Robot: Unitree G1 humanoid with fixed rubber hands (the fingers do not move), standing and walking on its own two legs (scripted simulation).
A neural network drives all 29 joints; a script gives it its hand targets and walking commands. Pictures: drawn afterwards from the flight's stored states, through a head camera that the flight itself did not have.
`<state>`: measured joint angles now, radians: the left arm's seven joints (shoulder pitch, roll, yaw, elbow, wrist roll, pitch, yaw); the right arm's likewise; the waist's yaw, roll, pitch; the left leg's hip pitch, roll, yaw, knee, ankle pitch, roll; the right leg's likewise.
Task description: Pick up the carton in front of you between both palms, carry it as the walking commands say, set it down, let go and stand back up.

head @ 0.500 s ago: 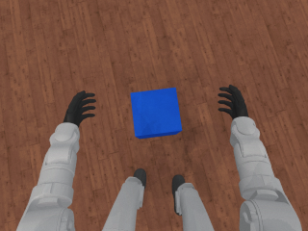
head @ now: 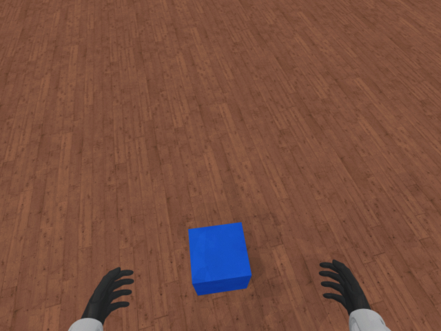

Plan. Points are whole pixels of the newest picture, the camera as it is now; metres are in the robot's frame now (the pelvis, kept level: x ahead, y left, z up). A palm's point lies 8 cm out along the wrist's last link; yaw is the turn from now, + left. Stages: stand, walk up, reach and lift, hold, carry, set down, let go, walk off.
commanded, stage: let go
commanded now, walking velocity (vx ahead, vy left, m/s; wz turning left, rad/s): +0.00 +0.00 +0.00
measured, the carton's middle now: (218, 260) +0.42 +0.04 -0.65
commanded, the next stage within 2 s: stand in 0.52 s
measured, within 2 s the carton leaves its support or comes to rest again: neither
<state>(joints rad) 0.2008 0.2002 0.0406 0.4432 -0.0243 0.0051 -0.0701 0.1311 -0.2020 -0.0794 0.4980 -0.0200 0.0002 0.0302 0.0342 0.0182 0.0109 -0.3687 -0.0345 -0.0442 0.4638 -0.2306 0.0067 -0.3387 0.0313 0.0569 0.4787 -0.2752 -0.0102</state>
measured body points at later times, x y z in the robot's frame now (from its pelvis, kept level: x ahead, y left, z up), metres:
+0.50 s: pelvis +0.00 +0.00 +0.00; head +0.00 +0.00 +0.45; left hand +0.17 +0.24 -0.07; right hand +0.17 -0.23 -0.08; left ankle +0.00 +0.11 -0.74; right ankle -0.03 -0.11 -0.74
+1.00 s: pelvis +0.02 +0.02 +0.00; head +0.02 +0.03 +0.45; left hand +0.16 +0.30 -0.11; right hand +0.15 -0.28 -0.09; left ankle +0.00 +0.11 -0.74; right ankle -0.03 -0.11 -0.74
